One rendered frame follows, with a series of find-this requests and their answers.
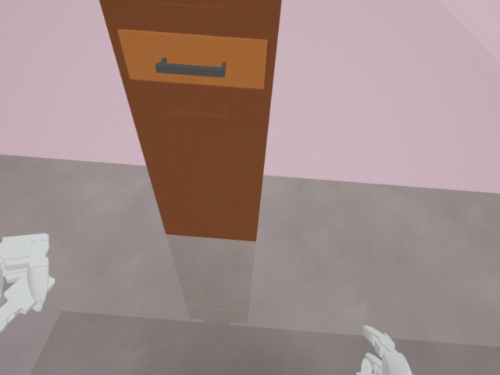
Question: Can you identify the drawer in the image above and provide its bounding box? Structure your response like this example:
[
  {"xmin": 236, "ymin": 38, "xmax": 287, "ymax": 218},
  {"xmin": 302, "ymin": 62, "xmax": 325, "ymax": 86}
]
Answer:
[{"xmin": 117, "ymin": 29, "xmax": 268, "ymax": 89}]

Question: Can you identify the robot left hand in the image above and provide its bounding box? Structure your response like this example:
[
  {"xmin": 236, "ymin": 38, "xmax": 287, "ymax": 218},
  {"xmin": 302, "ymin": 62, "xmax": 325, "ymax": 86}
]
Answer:
[{"xmin": 0, "ymin": 233, "xmax": 55, "ymax": 333}]

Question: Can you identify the handle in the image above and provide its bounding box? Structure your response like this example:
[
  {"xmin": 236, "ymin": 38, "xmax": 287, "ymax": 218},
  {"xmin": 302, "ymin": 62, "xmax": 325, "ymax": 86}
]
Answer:
[
  {"xmin": 144, "ymin": 1, "xmax": 224, "ymax": 19},
  {"xmin": 155, "ymin": 58, "xmax": 227, "ymax": 78},
  {"xmin": 164, "ymin": 109, "xmax": 227, "ymax": 123}
]

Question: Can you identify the robot right hand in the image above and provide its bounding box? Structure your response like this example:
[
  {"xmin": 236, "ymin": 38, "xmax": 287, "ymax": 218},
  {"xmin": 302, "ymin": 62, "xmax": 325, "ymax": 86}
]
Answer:
[{"xmin": 356, "ymin": 325, "xmax": 412, "ymax": 375}]

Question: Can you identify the cabinet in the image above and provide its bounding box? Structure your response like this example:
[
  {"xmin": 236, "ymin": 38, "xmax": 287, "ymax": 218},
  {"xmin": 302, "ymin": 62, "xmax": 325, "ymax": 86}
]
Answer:
[{"xmin": 99, "ymin": 0, "xmax": 282, "ymax": 241}]

